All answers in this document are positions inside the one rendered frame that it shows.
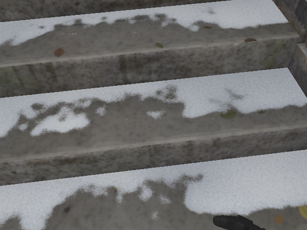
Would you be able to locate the right robot hand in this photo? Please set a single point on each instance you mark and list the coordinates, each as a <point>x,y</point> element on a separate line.
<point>235,223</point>

